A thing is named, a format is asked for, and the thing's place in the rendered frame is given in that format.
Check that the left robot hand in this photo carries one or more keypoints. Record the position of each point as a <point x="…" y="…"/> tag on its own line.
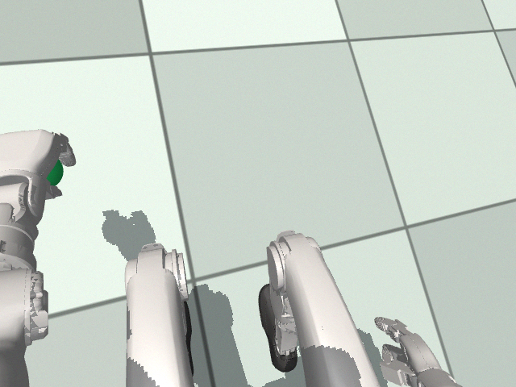
<point x="36" y="151"/>

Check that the right robot foot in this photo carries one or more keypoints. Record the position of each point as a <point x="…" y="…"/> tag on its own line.
<point x="282" y="363"/>

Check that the ball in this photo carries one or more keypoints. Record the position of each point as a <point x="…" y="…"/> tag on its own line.
<point x="56" y="174"/>

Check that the right robot hand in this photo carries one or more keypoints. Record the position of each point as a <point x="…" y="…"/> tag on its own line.
<point x="403" y="365"/>

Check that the left robot arm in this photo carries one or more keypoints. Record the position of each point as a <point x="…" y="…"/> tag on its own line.
<point x="23" y="300"/>

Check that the right robot arm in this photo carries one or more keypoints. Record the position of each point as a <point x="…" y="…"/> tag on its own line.
<point x="436" y="378"/>

